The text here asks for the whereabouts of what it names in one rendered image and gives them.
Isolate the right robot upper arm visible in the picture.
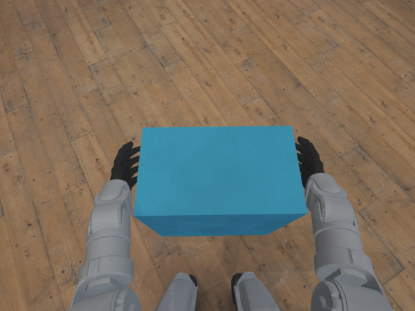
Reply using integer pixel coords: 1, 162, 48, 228
311, 279, 392, 311

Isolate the left robot thigh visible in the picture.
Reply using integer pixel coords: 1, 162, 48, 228
155, 279, 198, 311

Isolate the right robot shin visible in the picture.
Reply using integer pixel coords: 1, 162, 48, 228
238, 271, 257, 283

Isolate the robot right forearm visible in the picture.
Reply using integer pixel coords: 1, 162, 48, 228
305, 173, 393, 311

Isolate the left robot upper arm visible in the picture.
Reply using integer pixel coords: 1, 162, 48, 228
70, 287, 142, 311

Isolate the robot left forearm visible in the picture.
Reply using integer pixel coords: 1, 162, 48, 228
68, 179, 134, 311

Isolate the right robot hand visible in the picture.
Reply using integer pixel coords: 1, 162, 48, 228
295, 136, 324, 189

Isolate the carton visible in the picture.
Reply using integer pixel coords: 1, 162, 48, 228
134, 126, 308, 236

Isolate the left robot hand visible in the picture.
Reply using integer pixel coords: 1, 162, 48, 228
110, 141, 141, 190

